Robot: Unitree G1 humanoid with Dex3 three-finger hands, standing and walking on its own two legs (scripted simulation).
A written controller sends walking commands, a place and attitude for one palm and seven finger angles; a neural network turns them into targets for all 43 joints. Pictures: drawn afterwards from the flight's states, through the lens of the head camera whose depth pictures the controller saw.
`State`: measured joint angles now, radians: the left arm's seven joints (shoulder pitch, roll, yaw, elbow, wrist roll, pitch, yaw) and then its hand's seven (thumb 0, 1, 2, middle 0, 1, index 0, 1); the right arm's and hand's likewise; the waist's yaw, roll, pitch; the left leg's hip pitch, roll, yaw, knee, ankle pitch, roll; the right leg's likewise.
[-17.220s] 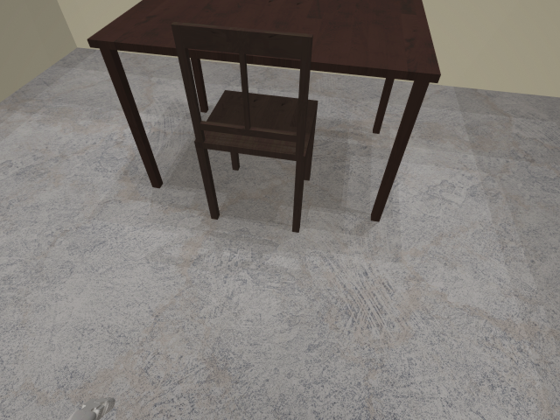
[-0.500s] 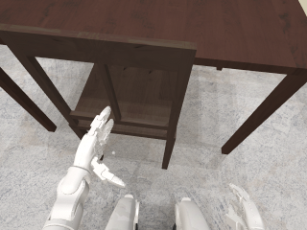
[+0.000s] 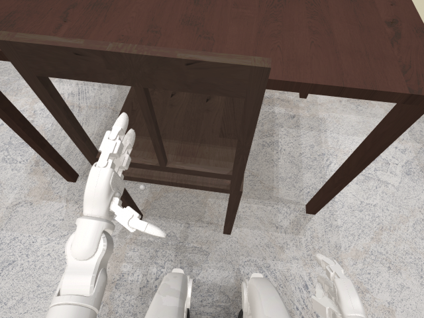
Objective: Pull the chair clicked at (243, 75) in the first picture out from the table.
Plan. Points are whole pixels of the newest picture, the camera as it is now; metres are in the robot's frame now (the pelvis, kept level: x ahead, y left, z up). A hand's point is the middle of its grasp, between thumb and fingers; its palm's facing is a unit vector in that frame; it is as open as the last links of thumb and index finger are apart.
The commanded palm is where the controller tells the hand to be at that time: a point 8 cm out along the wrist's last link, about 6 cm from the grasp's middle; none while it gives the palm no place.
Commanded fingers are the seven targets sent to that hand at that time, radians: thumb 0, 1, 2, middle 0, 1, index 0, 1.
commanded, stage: aim the fingers beside a spindle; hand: left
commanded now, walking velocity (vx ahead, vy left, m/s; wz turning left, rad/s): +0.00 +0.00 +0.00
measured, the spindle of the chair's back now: (154, 131) +0.47 +0.14 +0.03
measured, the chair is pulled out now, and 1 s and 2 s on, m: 0.00 0.00 0.00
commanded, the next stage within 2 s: push the fingers through the gap in 1.20 s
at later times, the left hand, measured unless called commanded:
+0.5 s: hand (163, 210) +0.31 +0.11 +0.00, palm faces -0.22 -0.97 +0.04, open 16.9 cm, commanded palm +0.31 +0.18 +0.04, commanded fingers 0.00 -0.50 0.30 -0.06 -0.08 -0.06 -0.08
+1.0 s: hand (137, 179) +0.33 +0.14 +0.08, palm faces -0.07 -0.99 -0.09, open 16.9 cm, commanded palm +0.32 +0.19 +0.04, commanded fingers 0.00 -0.50 0.30 -0.06 -0.08 -0.06 -0.08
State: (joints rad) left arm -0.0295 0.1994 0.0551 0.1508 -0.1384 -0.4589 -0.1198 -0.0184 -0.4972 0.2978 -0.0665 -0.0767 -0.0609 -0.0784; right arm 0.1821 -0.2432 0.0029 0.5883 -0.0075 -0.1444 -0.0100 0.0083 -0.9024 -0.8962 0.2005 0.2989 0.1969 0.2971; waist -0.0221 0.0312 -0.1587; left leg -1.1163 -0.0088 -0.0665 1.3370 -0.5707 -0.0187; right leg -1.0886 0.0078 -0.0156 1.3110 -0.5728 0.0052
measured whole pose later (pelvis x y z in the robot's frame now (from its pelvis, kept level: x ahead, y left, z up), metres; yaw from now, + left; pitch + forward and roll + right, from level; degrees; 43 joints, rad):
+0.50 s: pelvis +0.00 +0.00 +0.00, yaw +0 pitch +21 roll -1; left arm -0.05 0.17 0.01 0.35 -0.16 -0.25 -0.24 -0.02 -0.50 0.30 -0.06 -0.08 -0.05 -0.08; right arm 0.20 -0.25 0.01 0.56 0.02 -0.12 -0.02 0.01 -0.90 -0.90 0.20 0.30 0.20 0.30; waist -0.04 0.03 -0.16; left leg -1.12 -0.01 -0.06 1.31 -0.56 -0.02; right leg -1.09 0.01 0.00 1.29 -0.56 0.01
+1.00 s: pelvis +0.00 +0.00 +0.00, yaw +0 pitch +20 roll -1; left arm -0.04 0.22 0.09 0.14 -0.15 -0.46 -0.12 -0.02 -0.49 0.30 -0.07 -0.08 -0.06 -0.08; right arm 0.20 -0.24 0.00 0.59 -0.01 -0.16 -0.02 0.01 -0.90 -0.90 0.20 0.30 0.20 0.30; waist -0.03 0.02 -0.16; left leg -1.11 -0.01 -0.06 1.32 -0.56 -0.02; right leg -1.09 0.01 -0.01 1.30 -0.56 0.01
